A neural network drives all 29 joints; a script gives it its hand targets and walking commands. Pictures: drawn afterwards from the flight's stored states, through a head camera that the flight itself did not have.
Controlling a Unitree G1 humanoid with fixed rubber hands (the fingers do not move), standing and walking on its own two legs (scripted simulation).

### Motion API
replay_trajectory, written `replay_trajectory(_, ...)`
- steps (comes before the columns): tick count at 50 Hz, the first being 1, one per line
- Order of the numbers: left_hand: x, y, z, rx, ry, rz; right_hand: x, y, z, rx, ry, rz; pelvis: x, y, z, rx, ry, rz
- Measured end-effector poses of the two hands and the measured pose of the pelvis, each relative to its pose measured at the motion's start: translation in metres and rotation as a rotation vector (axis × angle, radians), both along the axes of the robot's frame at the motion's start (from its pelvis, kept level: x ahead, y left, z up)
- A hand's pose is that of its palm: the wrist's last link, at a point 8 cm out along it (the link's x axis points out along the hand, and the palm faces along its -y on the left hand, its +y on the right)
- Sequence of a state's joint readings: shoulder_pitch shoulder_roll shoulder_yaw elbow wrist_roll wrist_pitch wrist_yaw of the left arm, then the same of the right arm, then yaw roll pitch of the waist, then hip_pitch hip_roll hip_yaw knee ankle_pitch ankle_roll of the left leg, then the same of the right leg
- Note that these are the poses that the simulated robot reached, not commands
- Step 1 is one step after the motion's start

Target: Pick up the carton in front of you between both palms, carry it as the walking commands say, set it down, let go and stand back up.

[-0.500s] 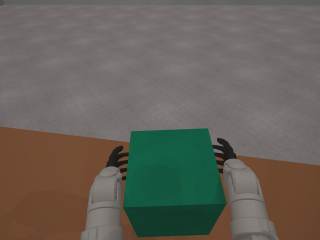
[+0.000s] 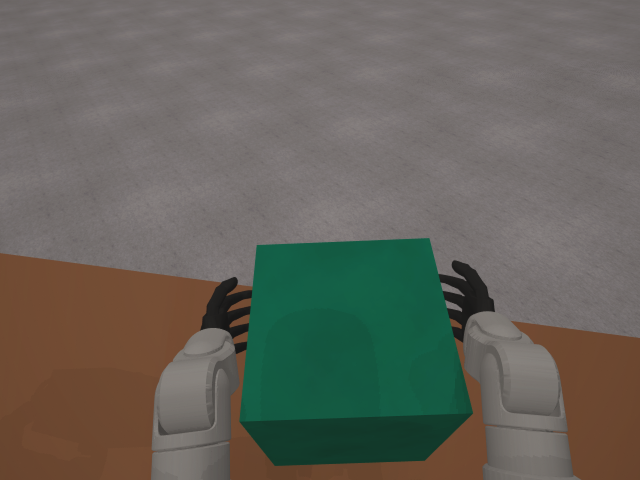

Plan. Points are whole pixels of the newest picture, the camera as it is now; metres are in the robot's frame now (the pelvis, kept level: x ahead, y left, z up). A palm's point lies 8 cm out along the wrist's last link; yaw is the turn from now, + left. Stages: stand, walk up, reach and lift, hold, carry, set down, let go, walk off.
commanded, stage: carry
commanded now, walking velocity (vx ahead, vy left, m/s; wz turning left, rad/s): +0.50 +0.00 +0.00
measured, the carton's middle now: (346, 360) +0.29 -0.01 +0.01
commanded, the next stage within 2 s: none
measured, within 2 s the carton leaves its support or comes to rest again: neither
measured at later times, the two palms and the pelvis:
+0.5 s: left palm (269, 211) +0.51 +0.10 +0.10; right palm (457, 192) +0.52 -0.20 +0.10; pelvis +0.27 -0.06 +0.00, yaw +0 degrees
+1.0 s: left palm (282, 112) +0.91 +0.10 +0.07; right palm (410, 108) +0.88 -0.20 +0.08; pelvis +0.59 -0.02 -0.01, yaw -3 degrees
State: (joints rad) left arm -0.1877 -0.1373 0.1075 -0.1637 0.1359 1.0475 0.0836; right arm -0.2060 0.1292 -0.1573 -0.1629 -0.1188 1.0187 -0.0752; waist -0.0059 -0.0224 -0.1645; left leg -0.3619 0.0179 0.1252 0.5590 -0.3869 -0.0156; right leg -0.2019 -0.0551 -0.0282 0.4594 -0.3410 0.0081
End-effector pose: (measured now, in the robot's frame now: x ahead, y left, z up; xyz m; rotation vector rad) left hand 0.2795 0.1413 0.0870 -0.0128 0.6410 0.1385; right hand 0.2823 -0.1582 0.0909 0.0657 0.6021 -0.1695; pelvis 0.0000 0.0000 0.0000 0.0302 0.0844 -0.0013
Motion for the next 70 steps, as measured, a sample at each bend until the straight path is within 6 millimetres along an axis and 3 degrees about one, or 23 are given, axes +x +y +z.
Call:
replay_trajectory(5, 0.032, 0.008, 0.001, -0.021, -0.007, 0.019, 0.033, 0.008, 0.001, -0.004, -0.006, 0.006, 0.047, 0.004, -0.007, -0.001, 0.012, -0.05)
replay_trajectory(12, 0.095, -0.024, 0.009, -0.018, 0.039, -0.048, 0.072, -0.023, 0.003, 0.018, 0.039, -0.072, 0.12, -0.011, 0.002, -0.042, 0.02, -0.054)
replay_trajectory(18, 0.167, -0.052, 0.005, -0.014, -0.026, -0.041, 0.149, -0.052, 0.001, 0.033, -0.025, -0.067, 0.194, -0.042, -0.02, -0.049, -0.015, -0.014)
replay_trajectory(24, 0.216, -0.046, 0.006, -0.023, 0.064, 0.055, 0.227, -0.046, 0.006, 0.024, 0.066, 0.025, 0.257, -0.058, -0.001, -0.025, 0.001, 0.008)
replay_trajectory(28, 0.261, -0.043, 0.016, -0.015, 0.05, 0.083, 0.28, -0.043, 0.013, 0.021, 0.052, 0.058, 0.305, -0.06, 0.008, -0.006, 0.006, 0.0)
replay_trajectory(34, 0.359, -0.039, 0.017, -0.018, 0.01, 0.06, 0.367, -0.039, 0.011, 0.021, 0.012, 0.031, 0.385, -0.051, -0.001, -0.008, -0.008, -0.016)
replay_trajectory(41, 0.499, -0.033, -0.019, -0.041, 0.019, -0.027, 0.484, -0.033, -0.015, -0.001, 0.019, -0.054, 0.49, -0.029, -0.032, -0.013, -0.033, -0.047)
replay_trajectory(45, 0.56, -0.04, -0.029, -0.047, 0.103, -0.072, 0.528, -0.039, -0.026, -0.007, 0.104, -0.109, 0.531, -0.02, -0.019, -0.031, -0.022, -0.056)
replay_trajectory(50, 0.634, -0.046, -0.019, -0.063, 0.082, -0.072, 0.599, -0.044, -0.014, 0.007, 0.081, -0.131, 0.587, -0.017, -0.005, -0.047, -0.005, -0.054)
replay_trajectory(55, 0.713, -0.045, -0.001, -0.047, 0.019, -0.054, 0.69, -0.045, 0.006, 0.001, 0.021, -0.092, 0.65, -0.023, -0.002, -0.047, 0.006, -0.044)
replay_trajectory(60, 0.796, -0.05, 0.011, -0.036, -0.031, -0.022, 0.783, -0.05, 0.016, -0.001, -0.028, -0.049, 0.725, -0.039, -0.011, -0.031, 0.005, -0.029)
replay_trajectory(65, 0.867, -0.049, 0.011, -0.002, -0.049, 0.049, 0.874, -0.05, 0.005, 0.021, -0.044, 0.028, 0.8, -0.059, -0.031, -0.035, -0.015, -0.022)
replay_trajectory(70, 0.916, -0.048, -0.006, -0.044, 0.052, 0.095, 0.933, -0.047, -0.01, 0.036, 0.058, 0.045, 0.859, -0.073, -0.019, -0.023, 0.003, -0.018)
